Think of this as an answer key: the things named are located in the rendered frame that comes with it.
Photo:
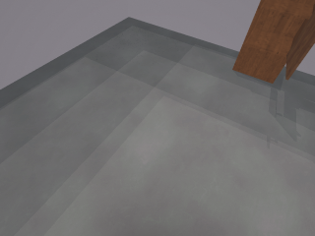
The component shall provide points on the cupboard door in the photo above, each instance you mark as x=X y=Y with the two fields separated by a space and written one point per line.
x=301 y=47

